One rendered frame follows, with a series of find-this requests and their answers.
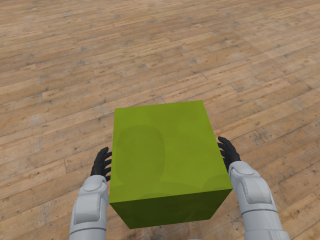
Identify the robot right hand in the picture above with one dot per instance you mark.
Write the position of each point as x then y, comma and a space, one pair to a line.
229, 152

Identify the carton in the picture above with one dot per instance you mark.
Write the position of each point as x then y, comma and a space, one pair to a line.
166, 165

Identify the robot left forearm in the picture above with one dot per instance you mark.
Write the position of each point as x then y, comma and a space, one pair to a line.
89, 213

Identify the robot right forearm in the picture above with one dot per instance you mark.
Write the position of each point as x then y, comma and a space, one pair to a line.
256, 203

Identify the robot left hand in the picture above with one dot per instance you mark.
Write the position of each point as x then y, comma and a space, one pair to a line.
100, 164

